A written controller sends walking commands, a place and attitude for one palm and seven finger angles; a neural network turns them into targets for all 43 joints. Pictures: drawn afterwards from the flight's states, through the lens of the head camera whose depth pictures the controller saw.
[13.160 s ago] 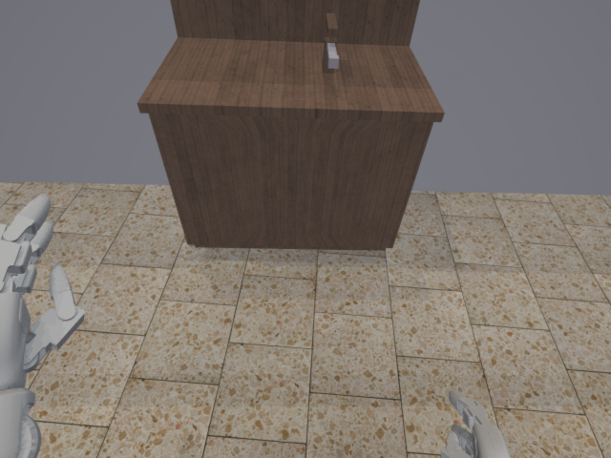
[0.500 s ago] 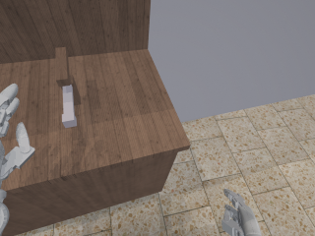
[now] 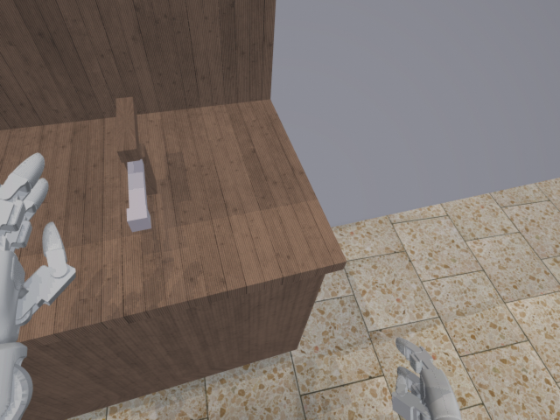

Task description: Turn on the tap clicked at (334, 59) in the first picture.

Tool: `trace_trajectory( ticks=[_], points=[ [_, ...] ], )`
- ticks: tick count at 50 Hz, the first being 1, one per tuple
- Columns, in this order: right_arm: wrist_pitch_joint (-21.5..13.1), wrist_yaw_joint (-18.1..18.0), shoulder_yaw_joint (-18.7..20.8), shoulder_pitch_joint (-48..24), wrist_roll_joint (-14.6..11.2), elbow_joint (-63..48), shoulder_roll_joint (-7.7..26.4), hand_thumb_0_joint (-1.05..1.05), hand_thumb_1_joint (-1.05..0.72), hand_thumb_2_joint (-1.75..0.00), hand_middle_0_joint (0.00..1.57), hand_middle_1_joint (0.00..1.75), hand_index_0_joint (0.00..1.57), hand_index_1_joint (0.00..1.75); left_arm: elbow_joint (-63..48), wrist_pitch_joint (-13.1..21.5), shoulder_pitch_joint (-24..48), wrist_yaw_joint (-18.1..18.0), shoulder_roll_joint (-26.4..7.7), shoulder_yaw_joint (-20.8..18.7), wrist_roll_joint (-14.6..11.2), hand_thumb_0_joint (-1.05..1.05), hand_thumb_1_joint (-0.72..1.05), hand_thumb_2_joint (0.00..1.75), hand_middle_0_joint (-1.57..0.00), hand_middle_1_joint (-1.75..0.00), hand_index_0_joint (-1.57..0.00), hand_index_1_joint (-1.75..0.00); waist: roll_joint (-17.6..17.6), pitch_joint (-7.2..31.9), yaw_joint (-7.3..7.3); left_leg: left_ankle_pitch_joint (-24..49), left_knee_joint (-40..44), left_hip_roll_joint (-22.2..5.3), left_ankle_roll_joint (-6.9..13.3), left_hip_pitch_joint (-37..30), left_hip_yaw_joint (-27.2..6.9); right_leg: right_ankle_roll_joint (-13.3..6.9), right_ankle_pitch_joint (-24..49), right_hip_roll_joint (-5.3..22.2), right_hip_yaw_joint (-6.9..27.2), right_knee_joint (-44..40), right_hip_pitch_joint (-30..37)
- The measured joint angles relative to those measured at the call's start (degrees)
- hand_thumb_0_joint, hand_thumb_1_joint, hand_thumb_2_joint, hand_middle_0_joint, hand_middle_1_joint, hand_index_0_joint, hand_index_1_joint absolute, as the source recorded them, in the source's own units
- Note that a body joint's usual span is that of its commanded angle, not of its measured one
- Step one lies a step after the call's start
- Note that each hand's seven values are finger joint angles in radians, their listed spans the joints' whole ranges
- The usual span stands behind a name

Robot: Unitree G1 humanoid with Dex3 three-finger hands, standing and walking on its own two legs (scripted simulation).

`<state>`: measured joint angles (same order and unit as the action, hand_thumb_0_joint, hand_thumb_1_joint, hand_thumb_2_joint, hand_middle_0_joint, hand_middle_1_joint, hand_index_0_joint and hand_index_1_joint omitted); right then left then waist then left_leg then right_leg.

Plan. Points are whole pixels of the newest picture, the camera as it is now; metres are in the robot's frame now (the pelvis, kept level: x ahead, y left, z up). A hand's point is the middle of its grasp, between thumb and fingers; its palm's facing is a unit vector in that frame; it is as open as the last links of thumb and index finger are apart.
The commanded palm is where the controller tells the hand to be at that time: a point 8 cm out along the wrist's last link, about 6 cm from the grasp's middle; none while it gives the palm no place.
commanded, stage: look again from close up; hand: left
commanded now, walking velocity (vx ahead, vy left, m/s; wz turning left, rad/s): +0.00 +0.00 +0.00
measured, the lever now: (139, 218) +0.37 +0.25 +0.04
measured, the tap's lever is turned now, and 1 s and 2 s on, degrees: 0 0 0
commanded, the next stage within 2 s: shuffle to correct the standing spot in 0.24 s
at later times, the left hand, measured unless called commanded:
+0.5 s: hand (94, 277) +0.22 +0.21 +0.16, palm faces +0.37 -0.86 -0.36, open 7.5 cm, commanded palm +0.16 +0.25 +0.18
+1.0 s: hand (155, 263) +0.24 +0.16 +0.15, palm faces +0.33 -0.84 -0.43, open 7.4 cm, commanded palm +0.18 +0.21 +0.18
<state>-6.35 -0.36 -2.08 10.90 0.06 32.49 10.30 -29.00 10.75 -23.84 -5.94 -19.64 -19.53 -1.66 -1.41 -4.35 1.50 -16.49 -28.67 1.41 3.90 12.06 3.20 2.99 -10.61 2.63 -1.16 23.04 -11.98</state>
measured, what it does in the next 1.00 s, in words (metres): shifts its weight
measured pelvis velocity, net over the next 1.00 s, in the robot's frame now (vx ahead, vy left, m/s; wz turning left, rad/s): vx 0.03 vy -0.07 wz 0.01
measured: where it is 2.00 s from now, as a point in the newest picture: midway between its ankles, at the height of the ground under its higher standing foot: outside the picture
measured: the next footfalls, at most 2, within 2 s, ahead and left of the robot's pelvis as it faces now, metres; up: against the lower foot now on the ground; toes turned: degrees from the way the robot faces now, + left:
none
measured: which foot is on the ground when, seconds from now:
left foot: down 0.00-1.00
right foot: down 0.00-1.00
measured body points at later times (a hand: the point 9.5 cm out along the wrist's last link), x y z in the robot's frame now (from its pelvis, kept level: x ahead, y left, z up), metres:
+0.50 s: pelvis +0.00 -0.03 +0.00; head +0.02 -0.01 +0.45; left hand +0.19 +0.26 +0.18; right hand +0.18 -0.25 -0.07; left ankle -0.01 +0.07 -0.74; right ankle +0.02 -0.16 -0.74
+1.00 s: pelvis +0.03 -0.07 +0.00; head +0.06 -0.08 +0.45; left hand +0.22 +0.21 +0.18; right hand +0.21 -0.31 -0.08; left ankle -0.01 +0.07 -0.73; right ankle +0.02 -0.16 -0.74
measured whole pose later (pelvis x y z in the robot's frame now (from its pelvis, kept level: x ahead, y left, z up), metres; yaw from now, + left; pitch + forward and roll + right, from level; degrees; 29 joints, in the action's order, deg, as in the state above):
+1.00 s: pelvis +0.03 -0.07 +0.00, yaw +1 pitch +0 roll -1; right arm -3.6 -2.5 0.6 9.7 -1.5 32.8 13.7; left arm -28.5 8.5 -28.8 -6.3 -20.7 -19.1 -4.0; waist 1.9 -3.6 -0.7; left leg -16.9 -29.9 -3.1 -1.0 11.1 0.7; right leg -2.2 -14.4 -1.8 -3.7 25.2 -11.0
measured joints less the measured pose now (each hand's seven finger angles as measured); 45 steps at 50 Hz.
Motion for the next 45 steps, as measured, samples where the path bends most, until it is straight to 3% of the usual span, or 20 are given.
trace_trajectory(
  ticks=[6, 17, 31, 38, 45],
  points=[
    [0.44, -0.26, 0.59, 0.10, -0.30, 0.24, 0.54, 0.01, -0.90, -0.90, 0.21, 0.30, 0.21, 0.30, 0.86, 0.87, -1.22, 0.11, -1.24, -1.14, -0.42, 0.02, 0.89, 0.90, -0.21, -0.30, -0.21, -0.30, 0.79, 0.85, -0.57, 0.25, 0.50, -0.44, -0.48, -0.24, -0.17, -0.10, 0.32, -0.43, -0.17, -0.64, 0.30],
    [0.31, -1.11, 1.37, 0.45, -0.65, 0.61, 1.59, 0.01, -0.90, -0.90, 0.21, 0.30, 0.21, 0.30, 2.42, -0.31, -1.72, 0.12, 0.64, 0.77, -0.64, 0.02, 0.89, 0.90, -0.20, -0.30, -0.20, -0.30, 1.04, 1.10, -0.36, 0.86, 1.56, -1.02, -1.39, -1.26, -0.60, -0.99, 0.23, -1.02, -0.61, -0.71, 0.94],
    [1.18, -1.14, 0.72, 0.48, -0.80, 0.43, -0.04, 0.01, -0.90, -0.90, 0.21, 0.30, 0.21, 0.30, 2.59, -1.15, -0.42, 0.02, -0.24, -0.01, -1.47, 0.02, 0.89, 0.90, -0.20, -0.30, -0.20, -0.30, 0.32, 2.39, -0.37, 0.52, 2.08, -2.86, -3.33, -2.10, -0.78, -2.95, -0.88, -2.84, -0.81, 0.32, 0.85],
    [1.80, -1.02, 0.77, 0.81, -0.97, 0.25, 0.00, 0.01, -0.90, -0.90, 0.21, 0.30, 0.21, 0.30, 2.00, -2.60, -0.88, 0.02, -0.12, 0.83, -1.86, 0.02, 0.89, 0.90, -0.20, -0.30, -0.20, -0.30, 1.00, 2.72, -1.07, -1.24, 0.32, -4.67, -4.87, -1.77, -1.53, -4.49, -2.72, -4.57, -1.57, 1.80, 0.70],
    [2.04, -1.54, 1.81, 0.00, -1.12, 0.66, 2.16, 0.01, -0.90, -0.90, 0.21, 0.30, 0.21, 0.30, 1.09, -2.67, -3.44, -0.19, -0.18, 1.17, -2.05, 0.02, 0.89, 0.90, -0.21, -0.30, -0.21, -0.30, 3.11, 2.03, -2.19, -2.01, -0.54, -5.61, -5.59, -1.71, -2.48, -5.38, -3.50, -5.51, -2.47, 1.55, 1.44]
  ],
)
